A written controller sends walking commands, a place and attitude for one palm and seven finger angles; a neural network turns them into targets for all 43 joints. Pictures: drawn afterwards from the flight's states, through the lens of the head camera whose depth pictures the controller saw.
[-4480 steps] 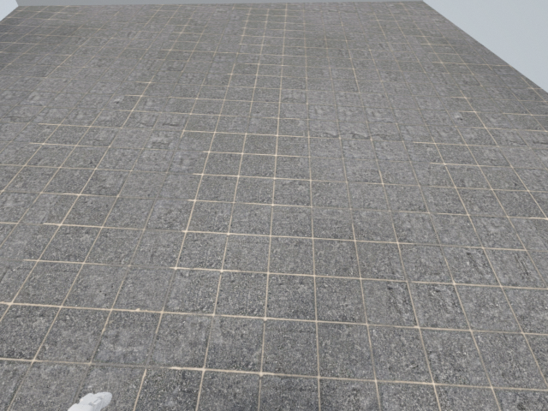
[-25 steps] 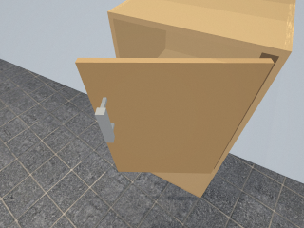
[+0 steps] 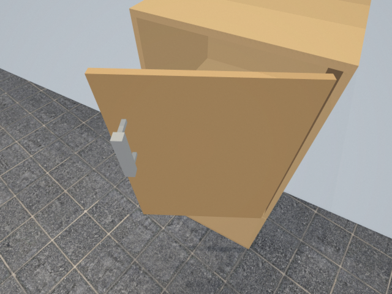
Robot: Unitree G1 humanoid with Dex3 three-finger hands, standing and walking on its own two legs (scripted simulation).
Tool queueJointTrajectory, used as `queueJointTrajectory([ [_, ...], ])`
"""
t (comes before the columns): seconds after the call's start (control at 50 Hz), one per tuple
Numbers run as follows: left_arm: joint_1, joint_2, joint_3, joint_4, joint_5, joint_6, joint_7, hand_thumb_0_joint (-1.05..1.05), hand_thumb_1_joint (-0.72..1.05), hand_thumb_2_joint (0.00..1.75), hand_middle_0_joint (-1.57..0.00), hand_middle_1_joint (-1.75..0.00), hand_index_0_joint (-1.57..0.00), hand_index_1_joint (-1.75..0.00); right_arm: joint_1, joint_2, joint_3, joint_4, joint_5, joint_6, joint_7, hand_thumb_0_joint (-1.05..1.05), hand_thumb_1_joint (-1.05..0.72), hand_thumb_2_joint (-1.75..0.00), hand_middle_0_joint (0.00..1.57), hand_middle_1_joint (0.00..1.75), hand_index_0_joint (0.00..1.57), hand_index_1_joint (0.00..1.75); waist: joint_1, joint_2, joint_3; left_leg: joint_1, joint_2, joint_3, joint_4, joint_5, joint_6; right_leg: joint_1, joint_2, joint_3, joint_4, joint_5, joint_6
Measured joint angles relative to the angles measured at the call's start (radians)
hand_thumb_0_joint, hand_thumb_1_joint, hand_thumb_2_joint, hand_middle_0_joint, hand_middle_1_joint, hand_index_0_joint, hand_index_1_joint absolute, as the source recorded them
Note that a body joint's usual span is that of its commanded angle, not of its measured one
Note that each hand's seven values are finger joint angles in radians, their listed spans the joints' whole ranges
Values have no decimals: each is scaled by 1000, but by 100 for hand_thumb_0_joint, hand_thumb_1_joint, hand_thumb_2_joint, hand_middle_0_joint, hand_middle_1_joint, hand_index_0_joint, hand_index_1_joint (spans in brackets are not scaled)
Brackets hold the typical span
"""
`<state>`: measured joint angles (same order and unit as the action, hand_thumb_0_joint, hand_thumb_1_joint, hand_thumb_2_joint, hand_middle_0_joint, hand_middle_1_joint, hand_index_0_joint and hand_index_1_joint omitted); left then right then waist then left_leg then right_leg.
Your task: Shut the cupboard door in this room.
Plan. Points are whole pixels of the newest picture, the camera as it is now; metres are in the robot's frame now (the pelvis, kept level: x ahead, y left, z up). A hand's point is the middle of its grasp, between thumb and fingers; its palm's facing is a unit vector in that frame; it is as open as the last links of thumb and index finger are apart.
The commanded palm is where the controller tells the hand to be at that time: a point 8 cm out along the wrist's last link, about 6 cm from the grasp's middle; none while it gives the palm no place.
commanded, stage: look again from close up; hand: left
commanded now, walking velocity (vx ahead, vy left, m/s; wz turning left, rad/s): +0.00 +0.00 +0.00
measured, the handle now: (127, 148) +0.39 +0.18 +0.07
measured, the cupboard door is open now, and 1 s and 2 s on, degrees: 27 27 27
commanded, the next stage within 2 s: shuffle to correct the standing spot in 0.14 s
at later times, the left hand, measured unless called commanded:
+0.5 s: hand out of the picture -0.01 +0.15 -0.18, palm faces +0.00 -0.98 -0.22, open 7.4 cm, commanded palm none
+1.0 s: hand out of the picture -0.03 +0.14 -0.18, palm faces +0.03 -0.99 -0.17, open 7.4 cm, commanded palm none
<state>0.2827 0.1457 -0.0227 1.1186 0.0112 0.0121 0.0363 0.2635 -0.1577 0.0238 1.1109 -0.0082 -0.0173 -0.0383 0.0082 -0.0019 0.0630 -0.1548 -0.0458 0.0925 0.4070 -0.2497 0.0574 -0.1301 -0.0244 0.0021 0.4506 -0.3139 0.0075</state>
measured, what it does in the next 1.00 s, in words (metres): stands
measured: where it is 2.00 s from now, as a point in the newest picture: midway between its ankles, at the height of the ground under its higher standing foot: outside the picture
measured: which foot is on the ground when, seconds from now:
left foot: down 0.00-1.00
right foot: down 0.00-1.00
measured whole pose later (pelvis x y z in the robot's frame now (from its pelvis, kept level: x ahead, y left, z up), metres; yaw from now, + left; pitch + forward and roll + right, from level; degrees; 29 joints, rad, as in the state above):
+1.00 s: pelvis -0.02 -0.02 +0.00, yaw +0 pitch +0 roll +1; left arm 0.29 0.15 0.00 1.08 0.01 0.01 0.02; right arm 0.36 -0.12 0.01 1.13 -0.02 -0.01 -0.03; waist 0.01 -0.03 0.04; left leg -0.22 -0.01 0.07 0.46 -0.23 0.02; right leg -0.19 0.02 -0.01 0.48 -0.29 -0.03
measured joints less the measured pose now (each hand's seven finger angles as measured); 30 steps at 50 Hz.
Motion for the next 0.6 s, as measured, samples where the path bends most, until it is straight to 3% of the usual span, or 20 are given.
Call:
queueJointTrajectory([
  [0.32,-2,-11,1,7,1,-10,4,1,91,90,-20,-30,-20,-30,-14,5,-8,15,1,-2,-6,1,-92,-90,20,30,20,30,3,-14,-12,6,22,-4,-13,12,-24,4,23,-4,-12,11,-23],
  [0.6,-65,28,41,-95,7,20,5,1,91,90,-19,-30,-20,-30,-77,-2,-51,-67,-4,39,-5,1,-92,-90,20,30,20,30,-3,-5,43,-105,54,9,99,14,-44,-126,48,5,125,4,-50],
])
